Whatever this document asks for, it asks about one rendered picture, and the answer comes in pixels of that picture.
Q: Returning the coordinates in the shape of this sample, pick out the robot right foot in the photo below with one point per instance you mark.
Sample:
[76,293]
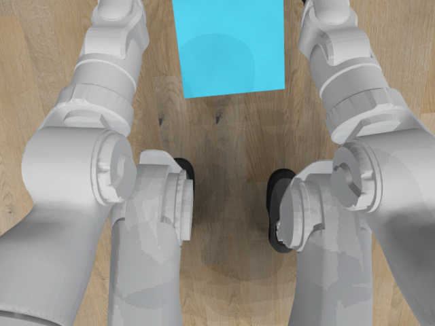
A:
[277,185]

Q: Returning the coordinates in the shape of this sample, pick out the carton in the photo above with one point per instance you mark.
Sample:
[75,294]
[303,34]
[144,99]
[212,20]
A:
[230,46]

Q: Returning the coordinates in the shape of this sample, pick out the robot left upper arm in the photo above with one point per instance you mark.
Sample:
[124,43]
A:
[74,175]

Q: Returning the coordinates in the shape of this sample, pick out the robot right upper arm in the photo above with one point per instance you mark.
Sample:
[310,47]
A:
[389,178]

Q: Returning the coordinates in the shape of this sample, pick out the left robot shin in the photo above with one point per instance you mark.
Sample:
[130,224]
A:
[148,156]

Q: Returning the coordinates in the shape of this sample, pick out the left robot forearm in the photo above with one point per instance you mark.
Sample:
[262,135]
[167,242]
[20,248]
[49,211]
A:
[106,74]

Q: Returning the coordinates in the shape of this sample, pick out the right robot forearm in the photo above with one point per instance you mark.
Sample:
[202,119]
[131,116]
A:
[348,77]

